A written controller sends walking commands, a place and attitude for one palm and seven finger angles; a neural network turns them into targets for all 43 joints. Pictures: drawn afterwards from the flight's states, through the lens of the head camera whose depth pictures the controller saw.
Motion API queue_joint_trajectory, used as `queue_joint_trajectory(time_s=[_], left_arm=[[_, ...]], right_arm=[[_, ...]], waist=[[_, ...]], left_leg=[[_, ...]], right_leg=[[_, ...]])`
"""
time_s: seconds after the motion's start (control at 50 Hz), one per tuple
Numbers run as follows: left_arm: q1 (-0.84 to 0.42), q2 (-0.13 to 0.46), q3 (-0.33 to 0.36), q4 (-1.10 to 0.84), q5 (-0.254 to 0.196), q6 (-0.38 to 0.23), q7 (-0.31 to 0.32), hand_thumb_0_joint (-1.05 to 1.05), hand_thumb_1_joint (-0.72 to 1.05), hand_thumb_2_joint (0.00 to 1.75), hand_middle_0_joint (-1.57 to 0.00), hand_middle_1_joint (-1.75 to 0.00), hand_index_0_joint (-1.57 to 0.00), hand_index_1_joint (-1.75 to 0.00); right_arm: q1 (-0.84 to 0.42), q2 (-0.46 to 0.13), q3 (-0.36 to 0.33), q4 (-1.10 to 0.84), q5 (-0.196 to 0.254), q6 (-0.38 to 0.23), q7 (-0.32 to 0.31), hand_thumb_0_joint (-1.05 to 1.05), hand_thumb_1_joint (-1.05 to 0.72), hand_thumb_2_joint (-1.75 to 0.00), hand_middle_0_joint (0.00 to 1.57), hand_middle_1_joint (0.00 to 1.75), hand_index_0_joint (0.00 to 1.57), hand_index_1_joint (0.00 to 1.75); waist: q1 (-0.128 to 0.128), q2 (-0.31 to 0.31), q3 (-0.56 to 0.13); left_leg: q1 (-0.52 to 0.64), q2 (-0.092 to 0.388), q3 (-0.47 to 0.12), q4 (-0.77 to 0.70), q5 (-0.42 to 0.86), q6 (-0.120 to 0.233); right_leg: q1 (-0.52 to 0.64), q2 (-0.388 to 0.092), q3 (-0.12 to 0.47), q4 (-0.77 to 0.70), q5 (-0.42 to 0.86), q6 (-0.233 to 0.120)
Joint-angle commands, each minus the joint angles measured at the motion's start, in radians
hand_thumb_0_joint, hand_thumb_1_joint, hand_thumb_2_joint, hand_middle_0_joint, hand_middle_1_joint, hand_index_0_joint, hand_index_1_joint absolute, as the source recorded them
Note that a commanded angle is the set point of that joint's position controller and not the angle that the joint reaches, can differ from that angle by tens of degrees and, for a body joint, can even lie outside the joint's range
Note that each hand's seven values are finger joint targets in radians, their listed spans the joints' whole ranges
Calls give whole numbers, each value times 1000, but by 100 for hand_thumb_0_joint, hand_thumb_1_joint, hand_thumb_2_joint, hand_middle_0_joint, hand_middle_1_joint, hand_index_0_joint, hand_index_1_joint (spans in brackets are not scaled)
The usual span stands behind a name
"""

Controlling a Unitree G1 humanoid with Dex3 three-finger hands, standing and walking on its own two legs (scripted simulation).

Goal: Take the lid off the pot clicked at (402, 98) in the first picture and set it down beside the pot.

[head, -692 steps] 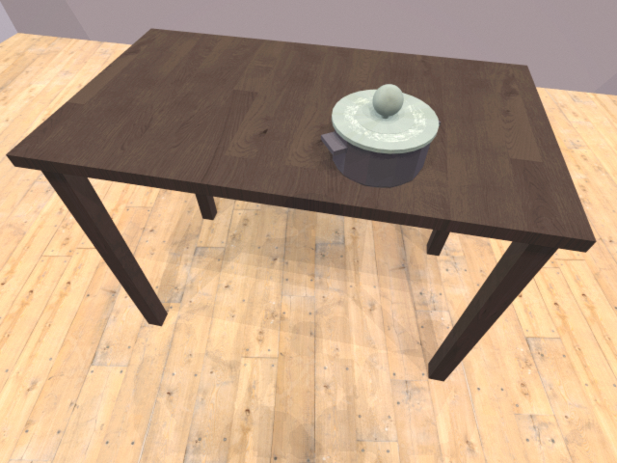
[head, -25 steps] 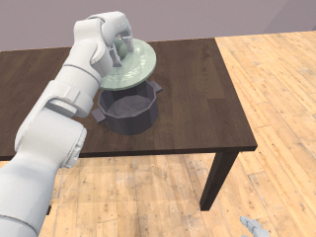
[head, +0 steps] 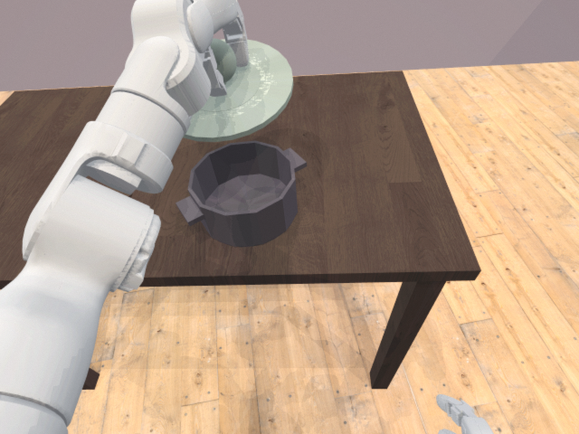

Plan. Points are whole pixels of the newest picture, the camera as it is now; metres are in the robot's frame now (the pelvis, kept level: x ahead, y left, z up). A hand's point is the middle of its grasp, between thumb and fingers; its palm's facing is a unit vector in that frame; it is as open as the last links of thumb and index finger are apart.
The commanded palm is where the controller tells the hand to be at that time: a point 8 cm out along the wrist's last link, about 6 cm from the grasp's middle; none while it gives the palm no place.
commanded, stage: lift the lid straight up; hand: left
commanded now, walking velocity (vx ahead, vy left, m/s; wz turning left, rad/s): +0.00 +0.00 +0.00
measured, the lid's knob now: (215, 62) +0.50 +0.09 +0.27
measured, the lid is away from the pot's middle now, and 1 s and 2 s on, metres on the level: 0.01 0.10 0.22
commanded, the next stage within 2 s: move the lid sideways beside the pot in 0.06 s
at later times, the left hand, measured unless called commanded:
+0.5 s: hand (183, 70) +0.47 +0.12 +0.28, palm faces -0.18 -0.06 -0.98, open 7.7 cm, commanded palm +0.45 +0.14 +0.35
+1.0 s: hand (134, 75) +0.47 +0.18 +0.27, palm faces -0.19 -0.07 -0.98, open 7.7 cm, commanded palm +0.45 +0.19 +0.35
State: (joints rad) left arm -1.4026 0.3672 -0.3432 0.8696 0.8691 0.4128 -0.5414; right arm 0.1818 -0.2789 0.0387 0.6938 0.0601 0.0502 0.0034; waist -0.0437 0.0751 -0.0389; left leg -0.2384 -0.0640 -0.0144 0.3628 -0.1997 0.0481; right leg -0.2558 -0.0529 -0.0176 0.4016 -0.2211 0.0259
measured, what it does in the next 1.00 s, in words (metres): stands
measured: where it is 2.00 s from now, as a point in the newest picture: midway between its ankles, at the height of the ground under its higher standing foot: outside the picture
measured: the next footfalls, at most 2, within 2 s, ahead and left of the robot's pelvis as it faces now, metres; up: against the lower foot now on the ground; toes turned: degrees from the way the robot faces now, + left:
none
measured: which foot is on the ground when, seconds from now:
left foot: down 0.00-1.00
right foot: down 0.00-1.00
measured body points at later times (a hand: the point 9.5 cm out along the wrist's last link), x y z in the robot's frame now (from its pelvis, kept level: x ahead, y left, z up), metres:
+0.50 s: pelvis +0.00 +0.00 +0.00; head +0.02 -0.04 +0.45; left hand +0.48 +0.12 +0.33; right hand +0.12 -0.26 -0.12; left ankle -0.01 +0.09 -0.74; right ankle -0.01 -0.14 -0.74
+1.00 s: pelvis +0.00 +0.00 +0.00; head +0.03 -0.02 +0.45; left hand +0.48 +0.18 +0.33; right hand +0.12 -0.26 -0.12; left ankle -0.01 +0.09 -0.74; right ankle -0.01 -0.14 -0.74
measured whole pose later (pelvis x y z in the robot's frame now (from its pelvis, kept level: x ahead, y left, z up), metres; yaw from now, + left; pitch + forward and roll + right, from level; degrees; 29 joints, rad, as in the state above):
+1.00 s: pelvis +0.00 +0.00 +0.00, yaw +0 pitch +4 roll +0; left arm -1.31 0.59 -0.28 0.80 0.91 0.33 -0.60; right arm 0.20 -0.29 0.04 0.66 0.08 0.10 -0.01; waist -0.06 0.06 -0.01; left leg -0.25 -0.05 -0.02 0.38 -0.21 0.05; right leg -0.25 -0.04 -0.02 0.38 -0.20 0.02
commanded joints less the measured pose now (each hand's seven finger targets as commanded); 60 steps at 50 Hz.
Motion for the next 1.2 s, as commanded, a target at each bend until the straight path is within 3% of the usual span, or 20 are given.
queue_joint_trajectory(time_s=[0.0,0.04,0.06,0.14,0.16,0.24,0.26,0.32,0.38,0.44,0.46,0.54,0.6,0.74,0.86,0.9,0.96,1.04,1.06,1.18], left_arm=[[-692,246,97,-204,56,-7,67,0,69,88,-85,-105,-85,-105],[-704,225,85,-273,33,-18,72,0,69,88,-85,-105,-85,-105],[-725,322,154,-304,60,-21,79,0,69,88,-85,-105,-85,-105],[-618,251,111,-171,39,-6,66,0,69,88,-85,-105,-85,-105],[-624,328,149,-168,91,-11,69,0,69,88,-85,-105,-85,-105],[-625,308,129,-267,79,-30,62,0,69,88,-85,-105,-85,-105],[-638,391,191,-292,99,-32,63,0,69,88,-85,-105,-85,-105],[-611,337,138,-202,95,-19,44,0,69,88,-85,-105,-85,-105],[-618,377,159,-249,87,-31,41,0,69,88,-85,-105,-85,-105],[-606,305,97,-321,62,-40,32,0,69,88,-85,-105,-85,-105],[-629,425,190,-339,84,-43,39,0,69,88,-85,-105,-85,-105],[-559,328,102,-271,60,-38,18,0,69,88,-85,-105,-85,-105],[-604,424,164,-260,86,-49,22,0,69,88,-85,-105,-85,-105],[-566,403,129,-257,66,-65,15,0,69,88,-85,-105,-85,-105],[-611,490,187,-349,88,-93,20,0,69,88,-85,-105,-85,-105],[-583,440,148,-277,89,-87,8,0,69,88,-85,-105,-85,-105],[-595,541,221,-374,90,-98,16,0,69,88,-85,-105,-85,-105],[-478,516,196,-214,79,-91,1,0,69,88,-85,-105,-85,-105],[-532,588,244,-271,99,-102,6,0,69,88,-85,-105,-85,-105],[-521,637,270,-294,105,-127,3,0,69,88,-85,-105,-85,-105]], right_arm=[[-64,-112,-37,-127,0,-36,-15,0,-90,-90,20,30,20,30],[-70,-111,-41,-140,-2,-46,-13,0,-90,-90,20,30,20,30],[-62,-109,-42,-139,-9,-53,-14,0,-90,-90,20,30,20,30],[-60,-115,-43,-133,2,-39,-13,0,-90,-90,20,30,20,30],[-58,-115,-37,-127,-1,-32,-16,0,-90,-90,20,30,20,30],[-75,-117,-44,-161,-2,-28,-14,0,-90,-90,20,30,20,30],[-72,-114,-43,-161,-7,-32,-14,0,-90,-90,20,30,20,30],[-64,-117,-42,-149,7,-14,-17,0,-90,-90,20,30,20,30],[-73,-124,-43,-158,6,-12,-20,0,-90,-90,20,30,20,30],[-74,-122,-51,-170,10,-21,-19,0,-90,-90,20,30,20,30],[-60,-125,-50,-160,5,-21,-19,0,-90,-90,20,30,20,30],[-67,-131,-52,-160,18,-12,-18,0,-90,-90,20,30,20,30],[-61,-131,-46,-152,14,-8,-23,0,-90,-90,20,30,20,30],[-55,-146,-51,-153,20,8,-23,0,-90,-90,20,30,20,30],[-44,-138,-53,-162,16,1,-22,0,-90,-90,20,30,20,30],[-39,-137,-52,-152,21,11,-22,0,-90,-90,20,30,20,30],[-38,-147,-55,-165,18,11,-18,0,-90,-90,20,30,20,30],[-25,-161,-56,-155,28,28,-22,0,-90,-90,20,30,20,30],[-20,-157,-55,-157,23,28,-20,0,-90,-90,20,30,20,30],[-25,-157,-57,-169,24,37,-25,0,-90,-90,20,30,20,30]], waist=[[-14,-147,-434],[-12,-101,-498],[4,-106,-557],[-8,-156,-429],[5,-182,-427],[7,-113,-500],[18,-125,-537],[-5,-169,-415],[-2,-131,-449],[-13,-83,-476],[0,-107,-500],[-16,-96,-425],[-12,-112,-417],[-25,-66,-412],[-15,-35,-489],[-28,-63,-424],[-8,-28,-504],[-20,-81,-391],[-10,-86,-437],[-15,-41,-459]], left_leg=[[197,0,-29,3,314,10],[246,2,-42,24,416,10],[261,5,-45,23,424,5],[186,1,-26,10,352,14],[165,4,-22,1,332,13],[219,4,-29,22,426,16],[219,4,-27,24,425,16],[167,4,-15,9,337,20],[186,0,-16,15,338,25],[253,5,-32,36,428,23],[243,7,-34,31,413,20],[222,4,-31,29,389,20],[192,-1,-26,20,312,23],[213,6,-34,24,331,18],[259,11,-47,40,420,14],[236,11,-43,36,391,16],[260,12,-47,39,439,13],[190,11,-36,36,381,22],[190,11,-32,33,377,21],[219,12,-34,54,426,31]], right_leg=[[127,59,-16,3,356,-69],[147,56,-13,8,411,-72],[179,58,-4,16,416,-70],[150,57,-15,-4,398,-69],[161,58,-10,4,386,-68],[186,52,-4,9,440,-71],[216,53,4,18,453,-68],[160,58,-12,2,402,-65],[172,59,-5,2,400,-67],[146,60,-9,-4,412,-68],[176,63,-2,4,415,-65],[131,63,-17,-7,386,-69],[142,64,-14,-4,361,-68],[116,67,-22,-16,339,-72],[140,73,-16,-7,369,-71],[105,75,-27,-14,346,-71],[150,74,-15,-7,375,-71],[126,73,-29,-23,362,-71],[158,73,-22,-14,373,-68],[156,78,-18,-17,385,-70]])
